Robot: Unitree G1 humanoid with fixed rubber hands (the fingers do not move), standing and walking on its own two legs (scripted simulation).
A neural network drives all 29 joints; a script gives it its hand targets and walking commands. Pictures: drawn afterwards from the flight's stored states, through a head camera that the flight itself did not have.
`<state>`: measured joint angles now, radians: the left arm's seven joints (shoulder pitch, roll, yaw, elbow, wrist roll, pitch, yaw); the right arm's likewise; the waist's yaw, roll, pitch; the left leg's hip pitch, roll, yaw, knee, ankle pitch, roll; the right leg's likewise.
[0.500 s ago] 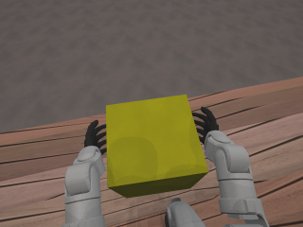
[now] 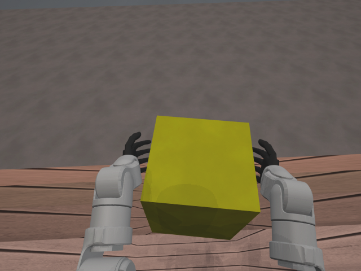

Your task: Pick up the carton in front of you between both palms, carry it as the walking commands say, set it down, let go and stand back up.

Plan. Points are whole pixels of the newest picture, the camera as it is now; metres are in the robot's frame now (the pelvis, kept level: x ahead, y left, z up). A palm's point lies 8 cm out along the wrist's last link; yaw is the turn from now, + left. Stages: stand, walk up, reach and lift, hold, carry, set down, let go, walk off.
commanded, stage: carry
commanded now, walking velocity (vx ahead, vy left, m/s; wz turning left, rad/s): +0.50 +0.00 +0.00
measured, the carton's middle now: (196, 182) +0.34 +0.01 +0.02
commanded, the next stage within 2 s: none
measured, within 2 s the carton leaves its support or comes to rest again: neither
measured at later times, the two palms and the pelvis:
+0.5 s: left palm (160, 119) +0.67 +0.14 -0.07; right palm (239, 121) +0.67 -0.16 -0.06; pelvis +0.36 +0.01 -0.17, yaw -1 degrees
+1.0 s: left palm (175, 99) +1.06 +0.12 -0.24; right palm (228, 104) +1.02 -0.18 -0.25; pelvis +0.71 +0.01 -0.35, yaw -4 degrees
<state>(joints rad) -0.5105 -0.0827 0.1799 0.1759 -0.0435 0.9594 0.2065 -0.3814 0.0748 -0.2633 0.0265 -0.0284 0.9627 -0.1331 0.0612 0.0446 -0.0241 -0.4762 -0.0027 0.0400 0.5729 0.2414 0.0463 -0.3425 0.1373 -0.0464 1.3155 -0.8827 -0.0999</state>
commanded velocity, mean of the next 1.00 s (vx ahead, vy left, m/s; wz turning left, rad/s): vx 0.50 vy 0.00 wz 0.00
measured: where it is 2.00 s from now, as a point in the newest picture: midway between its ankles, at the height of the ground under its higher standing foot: (200, 175)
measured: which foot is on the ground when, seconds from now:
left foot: down 0.00-0.50, up 0.52-0.92, down 0.94-1.00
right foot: down 0.00-0.04, up 0.06-0.48, down 0.50-0.96, up 0.98-1.00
